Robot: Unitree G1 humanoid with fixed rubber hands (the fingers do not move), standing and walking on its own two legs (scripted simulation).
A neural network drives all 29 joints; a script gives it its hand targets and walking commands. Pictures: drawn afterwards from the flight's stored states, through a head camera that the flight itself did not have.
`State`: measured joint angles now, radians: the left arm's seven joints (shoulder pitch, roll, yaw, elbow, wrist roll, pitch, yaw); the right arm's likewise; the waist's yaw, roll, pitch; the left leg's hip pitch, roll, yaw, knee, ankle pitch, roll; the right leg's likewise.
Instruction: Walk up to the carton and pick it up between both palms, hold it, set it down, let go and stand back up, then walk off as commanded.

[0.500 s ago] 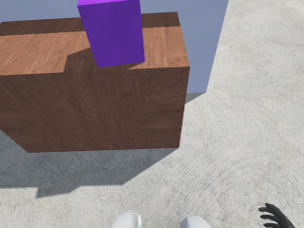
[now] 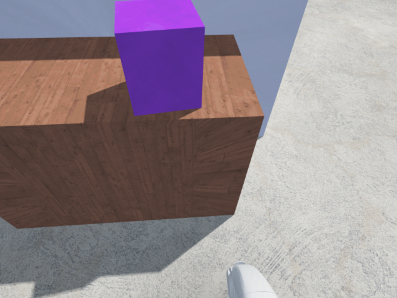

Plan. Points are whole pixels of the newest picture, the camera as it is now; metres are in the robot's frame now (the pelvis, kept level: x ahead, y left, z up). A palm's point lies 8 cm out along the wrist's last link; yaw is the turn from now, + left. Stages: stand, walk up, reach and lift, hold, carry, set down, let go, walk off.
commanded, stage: walk up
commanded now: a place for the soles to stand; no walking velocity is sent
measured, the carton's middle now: (161, 57) +0.74 +0.12 +0.10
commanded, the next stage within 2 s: none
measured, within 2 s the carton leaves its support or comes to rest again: neither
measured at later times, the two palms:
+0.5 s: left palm (56, 275) +0.19 +0.30 -0.06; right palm (342, 247) +0.25 -0.32 -0.10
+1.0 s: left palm (56, 235) +0.29 +0.36 -0.11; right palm (312, 229) +0.30 -0.27 -0.11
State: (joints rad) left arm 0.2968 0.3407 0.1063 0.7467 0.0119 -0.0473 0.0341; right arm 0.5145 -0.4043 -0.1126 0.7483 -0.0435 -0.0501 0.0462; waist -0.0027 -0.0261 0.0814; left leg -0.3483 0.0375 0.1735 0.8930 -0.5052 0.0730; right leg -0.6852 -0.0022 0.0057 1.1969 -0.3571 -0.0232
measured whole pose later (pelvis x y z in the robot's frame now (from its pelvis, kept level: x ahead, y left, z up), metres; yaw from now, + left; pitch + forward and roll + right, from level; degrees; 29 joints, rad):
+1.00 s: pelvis +0.23 +0.05 -0.02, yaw +4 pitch +0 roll +0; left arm 0.28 0.34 0.07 0.75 0.00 -0.06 0.04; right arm 0.35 -0.40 -0.11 0.75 -0.04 -0.02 0.03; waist 0.00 0.01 0.11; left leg -0.52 0.01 0.10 0.99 -0.47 0.06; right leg -0.65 -0.08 -0.06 1.08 -0.49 -0.02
